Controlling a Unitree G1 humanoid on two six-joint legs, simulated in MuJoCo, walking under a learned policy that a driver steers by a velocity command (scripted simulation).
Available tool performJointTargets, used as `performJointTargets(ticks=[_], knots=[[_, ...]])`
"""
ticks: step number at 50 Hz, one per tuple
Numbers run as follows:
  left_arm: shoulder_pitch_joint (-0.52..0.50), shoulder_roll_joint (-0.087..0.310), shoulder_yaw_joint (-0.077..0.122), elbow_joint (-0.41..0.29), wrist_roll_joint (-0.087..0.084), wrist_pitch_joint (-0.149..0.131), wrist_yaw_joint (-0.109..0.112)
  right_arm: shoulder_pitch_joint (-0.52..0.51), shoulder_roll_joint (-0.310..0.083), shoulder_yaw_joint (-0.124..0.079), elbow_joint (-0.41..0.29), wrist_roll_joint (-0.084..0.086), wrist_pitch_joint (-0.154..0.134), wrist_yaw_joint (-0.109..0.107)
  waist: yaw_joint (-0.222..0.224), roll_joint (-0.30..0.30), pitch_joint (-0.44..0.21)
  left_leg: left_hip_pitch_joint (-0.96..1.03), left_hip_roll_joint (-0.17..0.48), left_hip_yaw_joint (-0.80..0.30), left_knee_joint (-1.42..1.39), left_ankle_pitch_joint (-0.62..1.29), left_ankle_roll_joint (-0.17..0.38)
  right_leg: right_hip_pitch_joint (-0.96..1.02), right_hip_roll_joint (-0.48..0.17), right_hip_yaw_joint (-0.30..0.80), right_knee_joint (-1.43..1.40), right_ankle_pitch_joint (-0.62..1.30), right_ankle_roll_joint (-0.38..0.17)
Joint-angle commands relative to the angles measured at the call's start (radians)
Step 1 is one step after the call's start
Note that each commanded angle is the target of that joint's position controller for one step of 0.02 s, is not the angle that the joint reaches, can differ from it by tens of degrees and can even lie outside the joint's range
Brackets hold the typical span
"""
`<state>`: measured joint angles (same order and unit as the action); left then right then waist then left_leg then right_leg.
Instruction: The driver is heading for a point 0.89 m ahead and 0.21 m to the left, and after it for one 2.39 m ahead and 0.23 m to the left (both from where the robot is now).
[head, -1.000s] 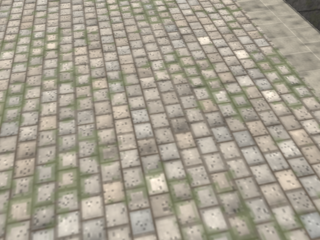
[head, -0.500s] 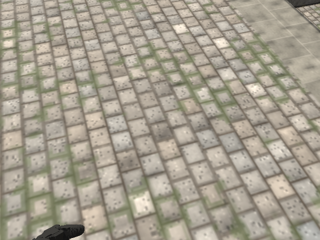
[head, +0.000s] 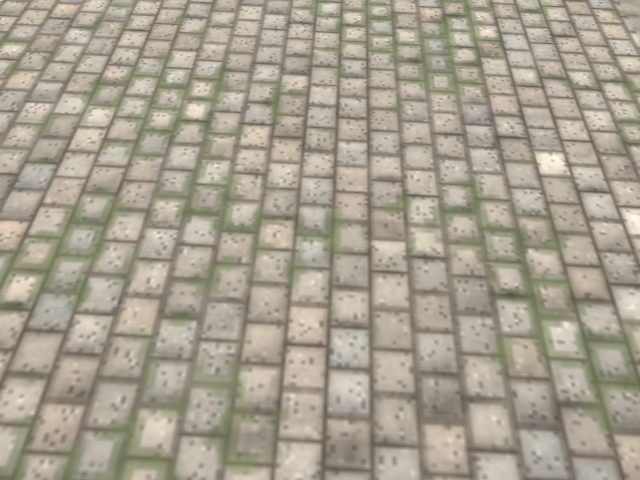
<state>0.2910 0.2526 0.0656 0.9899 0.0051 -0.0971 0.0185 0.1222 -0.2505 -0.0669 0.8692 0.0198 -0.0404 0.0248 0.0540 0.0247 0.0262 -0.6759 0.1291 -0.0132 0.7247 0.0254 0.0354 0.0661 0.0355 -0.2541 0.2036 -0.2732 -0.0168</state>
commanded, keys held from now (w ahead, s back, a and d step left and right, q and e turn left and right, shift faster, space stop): w+q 0.58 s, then w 0.42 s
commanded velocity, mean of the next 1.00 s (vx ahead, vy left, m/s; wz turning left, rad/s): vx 0.50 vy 0.00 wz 0.44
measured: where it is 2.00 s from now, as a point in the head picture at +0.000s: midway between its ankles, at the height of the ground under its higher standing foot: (214, 233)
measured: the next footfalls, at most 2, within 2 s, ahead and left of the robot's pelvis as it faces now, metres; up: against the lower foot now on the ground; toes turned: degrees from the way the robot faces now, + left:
left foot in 0.12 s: +0.25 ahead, +0.13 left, +0.00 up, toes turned +8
right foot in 0.62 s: +0.58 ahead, +0.00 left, +0.00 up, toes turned +25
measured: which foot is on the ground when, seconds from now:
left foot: up 0.00-0.10, down 0.12-0.64, up 0.66-1.00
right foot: down 0.00-0.14, up 0.16-0.60, down 0.62-1.00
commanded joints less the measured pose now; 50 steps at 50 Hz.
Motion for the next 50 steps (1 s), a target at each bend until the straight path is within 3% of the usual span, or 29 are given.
performJointTargets(ticks=[1, 4, 5, 6, 7, 8, 9, 10, 11, 12, 13, 17, 22, 24, 27, 29, 30, 31, 32, 33, 34, 35, 36, 37, 38, 40, 44, 47, 50], knots=[[0.029, 0.175, 0.039, -0.040, -0.015, 0.013, 0.007, -0.139, -0.035, 0.004, -0.121, 0.002, -0.012, 0.025, 0.015, -0.042, 0.093, -0.060, -0.014, 0.049, -0.067, -0.063, 0.024, 0.020, -0.333, 0.066, -0.031, 0.395, -0.138], [-0.012, 0.215, 0.052, -0.065, -0.023, 0.036, 0.010, -0.063, -0.091, -0.021, -0.142, 0.007, -0.005, 0.037, -0.059, -0.101, 0.005, 0.118, -0.107, 0.132, -0.078, -0.210, 0.079, 0.062, -0.338, 0.022, 0.175, 0.863, -0.103], [-0.030, 0.223, 0.054, -0.074, -0.026, 0.045, 0.012, 0.052, -0.131, -0.044, -0.122, 0.011, -0.003, 0.036, -0.128, -0.106, -0.061, 0.271, -0.156, 0.155, -0.100, -0.223, 0.108, 0.036, -0.320, 0.006, 0.343, 0.973, -0.085], [-0.040, 0.214, 0.047, -0.084, -0.027, 0.047, 0.013, 0.221, -0.196, -0.082, -0.080, 0.015, 0.000, 0.022, -0.214, -0.077, -0.151, 0.534, -0.193, 0.132, -0.166, -0.165, 0.149, -0.086, -0.278, -0.013, 0.581, 0.893, -0.044], [-0.008, 0.135, 0.023, -0.120, 0.001, 0.036, 0.010, 0.325, -0.306, -0.115, -0.057, 0.014, 0.009, -0.003, -0.206, 0.111, -0.235, 0.842, 0.012, -0.222, -0.198, -0.214, 0.239, -0.420, -0.194, -0.015, 0.931, 0.364, 0.012], [0.027, 0.046, -0.009, -0.168, -0.001, -0.007, -0.005, 0.280, -0.346, -0.110, -0.092, 0.004, -0.006, 0.003, -0.117, 0.235, -0.368, 1.056, 0.211, -0.809, -0.385, -0.360, 0.422, -0.738, 0.016, 0.206, 1.204, -0.323, 0.047], [-0.104, 0.136, 0.009, -0.193, -0.041, -0.044, -0.019, 0.292, -0.249, -0.080, -0.098, -0.007, -0.018, 0.011, -0.180, 0.101, -0.338, 1.059, 0.202, -0.771, -0.456, -0.353, 0.366, -0.857, -0.034, 0.351, 1.239, -0.282, 0.017], [-0.147, 0.143, 0.010, -0.208, -0.059, -0.063, -0.024, 0.254, -0.202, -0.068, -0.096, -0.008, -0.029, 0.009, -0.163, 0.071, -0.216, 0.949, 0.170, -0.607, -0.447, -0.279, 0.325, -0.897, -0.079, 0.339, 1.185, -0.194, -0.011], [-0.140, 0.136, 0.011, -0.194, -0.040, -0.068, -0.016, 0.177, -0.171, -0.059, -0.112, -0.003, -0.036, 0.009, -0.110, -0.023, -0.142, 0.794, 0.121, -0.484, -0.445, -0.179, 0.287, -0.842, -0.127, 0.338, 1.089, -0.118, -0.015], [-0.130, 0.153, 0.023, -0.183, -0.017, -0.059, -0.010, 0.115, -0.134, -0.047, -0.130, -0.005, -0.038, 0.006, -0.073, -0.023, -0.104, 0.674, 0.084, -0.397, -0.456, -0.080, 0.264, -0.767, -0.156, 0.339, 1.003, -0.074, -0.008], [-0.111, 0.157, 0.028, -0.181, -0.011, -0.044, -0.012, 0.088, -0.123, -0.041, -0.146, -0.015, -0.039, 0.001, -0.046, -0.006, -0.093, 0.599, 0.065, -0.363, -0.479, -0.029, 0.260, -0.704, -0.171, 0.344, 0.968, -0.045, 0.001], [-0.173, 0.112, 0.021, -0.217, 0.011, -0.010, -0.007, 0.136, -0.178, -0.054, -0.144, -0.004, -0.043, -0.025, -0.044, -0.009, -0.050, 0.491, 0.023, -0.269, -0.517, 0.104, 0.261, -0.695, -0.149, 0.310, 0.760, 0.077, 0.068], [-0.349, 0.079, 0.003, -0.275, -0.003, -0.019, -0.020, 0.199, -0.184, -0.055, -0.136, 0.001, -0.028, -0.043, -0.113, 0.056, -0.013, 0.438, -0.043, -0.221, -0.500, -0.051, 0.186, -0.614, -0.069, 0.289, 0.387, 0.363, 0.079], [-0.387, 0.092, 0.004, -0.296, -0.012, -0.025, -0.028, 0.229, -0.184, -0.056, -0.124, 0.004, -0.025, -0.042, -0.128, 0.069, -0.010, 0.459, -0.025, -0.260, -0.476, -0.085, 0.175, -0.587, -0.053, 0.301, 0.332, 0.387, 0.070], [-0.383, 0.132, 0.015, -0.308, -0.014, -0.039, -0.041, 0.244, -0.174, -0.055, -0.121, 0.006, -0.015, -0.050, -0.115, 0.084, -0.018, 0.555, 0.015, -0.346, -0.388, -0.097, 0.162, -0.572, -0.048, 0.332, 0.270, 0.311, 0.044], [-0.316, 0.156, 0.025, -0.295, -0.015, -0.050, -0.043, 0.228, -0.175, -0.056, -0.131, 0.001, -0.007, -0.054, -0.075, 0.116, -0.034, 0.582, 0.023, -0.388, -0.318, -0.038, 0.147, -0.494, -0.042, 0.322, 0.252, 0.222, 0.014], [-0.217, 0.176, 0.038, -0.267, -0.009, -0.056, -0.040, 0.213, -0.153, -0.047, -0.138, -0.002, -0.006, -0.053, -0.025, 0.114, -0.082, 0.578, -0.014, -0.362, -0.231, 0.041, 0.124, -0.366, -0.038, 0.298, 0.217, 0.237, -0.014], [-0.082, 0.215, 0.049, -0.247, 0.011, -0.060, -0.036, 0.211, -0.104, -0.026, -0.152, -0.013, -0.009, -0.047, 0.033, 0.067, -0.207, 0.499, -0.067, -0.305, -0.019, 0.012, 0.092, -0.132, -0.143, 0.382, 0.254, 0.228, -0.071], [0.055, 0.287, 0.068, -0.224, 0.028, -0.053, -0.033, 0.322, -0.048, -0.011, -0.166, -0.003, -0.016, -0.049, 0.016, -0.155, -0.347, 0.196, -0.202, -0.183, 0.316, -0.257, 0.016, 0.217, -0.346, 0.745, 0.225, 0.093, -0.202], [0.096, 0.266, 0.067, -0.187, 0.001, -0.044, -0.046, 0.401, -0.073, -0.005, -0.159, 0.019, -0.025, -0.048, -0.002, -0.365, -0.370, -0.023, -0.216, -0.168, 0.516, -0.621, -0.007, 0.300, -0.452, 1.082, 0.105, -0.129, -0.282], [0.042, 0.176, 0.043, -0.205, -0.019, -0.039, -0.047, 0.341, -0.154, -0.021, -0.146, 0.026, -0.025, -0.046, 0.015, -0.227, -0.227, -0.103, -0.160, -0.198, 0.597, -0.558, -0.009, 0.198, -0.419, 0.997, 0.079, -0.256, -0.248], [-0.014, 0.136, 0.031, -0.217, -0.014, -0.028, -0.044, 0.237, -0.172, -0.024, -0.163, 0.014, -0.023, -0.044, 0.021, -0.129, -0.123, -0.098, -0.121, -0.157, 0.594, -0.477, -0.007, 0.061, -0.372, 0.830, 0.074, -0.205, -0.208], [-0.060, 0.127, 0.024, -0.218, -0.002, -0.022, -0.045, 0.170, -0.160, -0.023, -0.183, -0.001, -0.027, -0.044, 0.002, -0.083, -0.053, -0.074, -0.093, -0.136, 0.539, -0.421, -0.002, -0.071, -0.331, 0.730, 0.048, -0.097, -0.197], [-0.082, 0.106, 0.015, -0.216, 0.006, -0.023, -0.043, 0.148, -0.151, -0.026, -0.190, -0.009, -0.027, -0.042, -0.021, -0.088, -0.028, -0.038, -0.061, -0.134, 0.477, -0.381, 0.004, -0.144, -0.298, 0.656, 0.028, 0.007, -0.190], [-0.087, 0.099, 0.011, -0.210, 0.009, -0.024, -0.043, 0.160, -0.131, -0.024, -0.190, -0.006, -0.026, -0.037, -0.039, -0.107, -0.027, 0.005, -0.045, -0.122, 0.435, -0.362, 0.006, -0.187, -0.274, 0.604, 0.008, 0.074, -0.187], [-0.067, 0.115, 0.014, -0.192, -0.002, -0.030, -0.042, 0.166, -0.094, -0.013, -0.193, -0.008, -0.023, -0.033, -0.050, -0.122, -0.034, 0.021, -0.029, -0.086, 0.355, -0.341, -0.004, -0.207, -0.263, 0.537, -0.024, 0.177, -0.208], [-0.035, 0.171, 0.027, -0.170, -0.016, -0.023, -0.032, 0.051, -0.064, 0.008, -0.233, -0.016, -0.033, -0.026, -0.023, -0.092, -0.022, 0.016, -0.015, -0.043, 0.111, -0.164, -0.029, -0.202, -0.250, 0.425, -0.066, 0.291, -0.210], [0.010, 0.187, 0.026, -0.150, -0.026, -0.010, -0.029, -0.043, -0.055, 0.016, -0.253, -0.008, -0.040, -0.016, 0.013, -0.096, -0.005, 0.084, -0.045, -0.003, -0.062, -0.029, -0.036, -0.205, -0.220, 0.351, -0.063, 0.307, -0.182], [0.072, 0.195, 0.025, -0.122, -0.032, 0.004, -0.030, -0.121, -0.066, 0.015, -0.280, 0.001, -0.044, -0.004, 0.037, -0.102, 0.013, 0.098, -0.066, 0.008, -0.146, -0.019, -0.027, -0.142, -0.252, 0.356, -0.038, 0.307, -0.171]])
